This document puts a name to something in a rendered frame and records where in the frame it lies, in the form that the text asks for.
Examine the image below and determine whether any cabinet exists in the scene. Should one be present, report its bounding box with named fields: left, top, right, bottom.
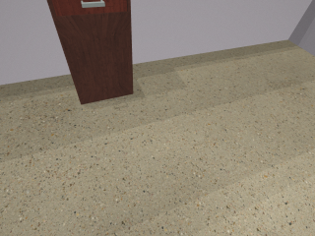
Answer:
left=46, top=0, right=134, bottom=105

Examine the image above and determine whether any drawer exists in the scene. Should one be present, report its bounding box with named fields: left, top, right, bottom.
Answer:
left=52, top=0, right=127, bottom=17

